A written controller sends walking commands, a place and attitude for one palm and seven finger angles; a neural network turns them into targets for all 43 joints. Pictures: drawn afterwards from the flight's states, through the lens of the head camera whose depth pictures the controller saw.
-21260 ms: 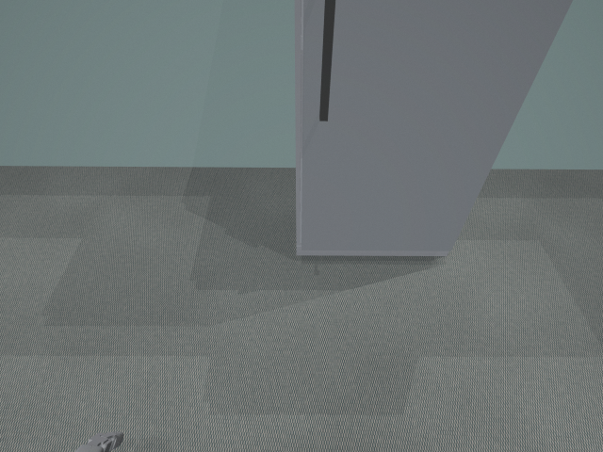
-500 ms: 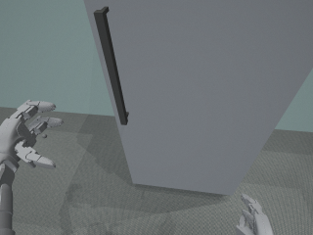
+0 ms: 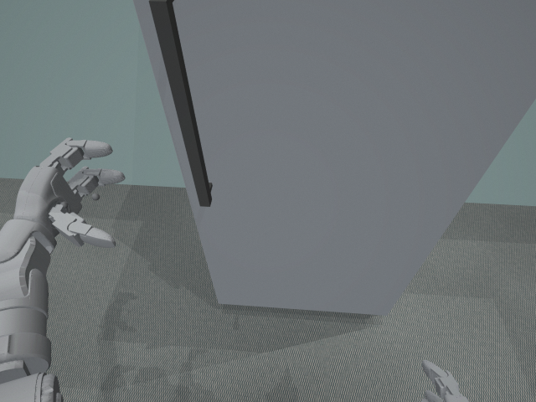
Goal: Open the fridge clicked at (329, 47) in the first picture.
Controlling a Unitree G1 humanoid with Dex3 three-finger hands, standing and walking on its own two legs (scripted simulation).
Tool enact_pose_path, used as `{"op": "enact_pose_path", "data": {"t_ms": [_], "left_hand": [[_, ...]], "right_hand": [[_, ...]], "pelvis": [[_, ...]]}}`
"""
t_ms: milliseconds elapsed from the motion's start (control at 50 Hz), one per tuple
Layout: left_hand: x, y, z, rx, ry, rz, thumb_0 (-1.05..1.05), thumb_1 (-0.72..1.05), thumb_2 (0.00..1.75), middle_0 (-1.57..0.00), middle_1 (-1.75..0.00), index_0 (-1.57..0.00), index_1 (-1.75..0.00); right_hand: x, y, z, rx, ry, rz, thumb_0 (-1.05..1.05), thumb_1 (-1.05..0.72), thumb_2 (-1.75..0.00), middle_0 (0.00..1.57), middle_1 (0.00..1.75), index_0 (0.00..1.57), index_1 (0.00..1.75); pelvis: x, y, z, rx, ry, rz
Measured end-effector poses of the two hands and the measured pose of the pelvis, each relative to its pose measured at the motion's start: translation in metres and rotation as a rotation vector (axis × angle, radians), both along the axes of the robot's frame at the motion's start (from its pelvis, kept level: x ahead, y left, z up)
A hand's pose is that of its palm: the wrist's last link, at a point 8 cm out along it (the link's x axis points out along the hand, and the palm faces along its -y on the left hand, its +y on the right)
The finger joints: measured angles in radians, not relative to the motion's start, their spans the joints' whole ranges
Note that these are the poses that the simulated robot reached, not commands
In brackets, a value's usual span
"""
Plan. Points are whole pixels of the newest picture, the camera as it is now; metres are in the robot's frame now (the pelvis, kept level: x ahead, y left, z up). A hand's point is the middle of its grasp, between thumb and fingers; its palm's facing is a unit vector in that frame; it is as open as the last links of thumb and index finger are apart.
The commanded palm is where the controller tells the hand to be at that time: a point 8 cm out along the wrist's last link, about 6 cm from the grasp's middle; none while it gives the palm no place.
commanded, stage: move the hooked fingers beside the handle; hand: left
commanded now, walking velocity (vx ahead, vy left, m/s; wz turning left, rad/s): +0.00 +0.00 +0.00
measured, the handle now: (191, 120) +0.53 +0.16 +0.15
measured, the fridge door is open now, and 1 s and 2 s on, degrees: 0 0 0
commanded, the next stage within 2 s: feel for the door with the fingertips in 1.90 s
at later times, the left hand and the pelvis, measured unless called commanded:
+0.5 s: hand (124, 172) +0.41 +0.24 +0.13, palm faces -0.01 -1.00 +0.00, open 14.0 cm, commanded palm +0.39 +0.29 +0.14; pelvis +0.02 +0.01 +0.00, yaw +0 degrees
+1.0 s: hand (148, 147) +0.46 +0.22 +0.14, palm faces -0.01 -1.00 +0.00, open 14.0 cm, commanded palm +0.43 +0.27 +0.14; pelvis +0.01 -0.01 +0.00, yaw -1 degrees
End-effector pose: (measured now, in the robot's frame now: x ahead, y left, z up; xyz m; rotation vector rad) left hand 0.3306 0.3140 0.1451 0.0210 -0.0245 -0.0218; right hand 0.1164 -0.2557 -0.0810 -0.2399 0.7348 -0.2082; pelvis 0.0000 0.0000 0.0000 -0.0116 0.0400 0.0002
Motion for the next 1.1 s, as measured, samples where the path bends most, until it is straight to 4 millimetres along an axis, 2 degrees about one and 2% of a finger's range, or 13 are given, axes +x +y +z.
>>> {"op": "enact_pose_path", "data": {"t_ms": [120,280,500,700,940,1100], "left_hand": [[0.018,-0.001,-0.009,-0.001,0.042,0.002,-0.01,-0.50,0.30,-0.30,-1.20,-0.30,-1.20],[0.043,-0.011,-0.001,-0.013,0.000,-0.008,-0.01,-0.50,0.30,-0.30,-1.20,-0.30,-1.20],[0.061,-0.016,-0.011,-0.019,0.060,0.011,-0.01,-0.50,0.30,-0.30,-1.20,-0.30,-1.20],[0.080,-0.024,0.001,-0.009,0.023,-0.001,-0.01,-0.50,0.30,-0.30,-1.20,-0.30,-1.20],[0.103,-0.041,-0.005,-0.023,0.039,0.009,-0.01,-0.50,0.30,-0.30,-1.20,-0.30,-1.20],[0.115,-0.044,0.003,0.001,0.015,0.001,-0.01,-0.50,0.30,-0.30,-1.20,-0.30,-1.20]], "right_hand": [[0.003,0.012,0.000,0.007,0.015,0.006,0.01,-0.91,-0.90,0.20,0.30,0.21,0.30],[0.011,0.025,-0.001,0.019,0.035,0.018,0.01,-0.91,-0.90,0.20,0.30,0.21,0.30],[0.009,0.022,-0.007,0.026,0.102,0.008,0.01,-0.91,-0.90,0.20,0.30,0.21,0.30],[-0.013,0.003,-0.013,0.002,0.180,-0.031,0.01,-0.91,-0.90,0.20,0.30,0.21,0.30],[-0.051,-0.014,-0.022,0.004,0.278,-0.090,0.01,-0.91,-0.90,0.20,0.30,0.21,0.30],[-0.075,-0.021,-0.026,0.007,0.336,-0.135,0.01,-0.91,-0.90,0.20,0.30,0.21,0.30]], "pelvis": [[0.003,0.008,0.000,-0.003,0.015,0.001],[0.011,0.015,0.001,-0.004,0.031,-0.002],[0.016,0.015,0.001,-0.004,0.050,-0.001],[0.016,0.008,0.000,-0.006,0.061,0.003],[0.011,-0.003,-0.004,0.000,0.089,-0.008],[0.010,-0.007,-0.005,0.000,0.109,-0.020]]}}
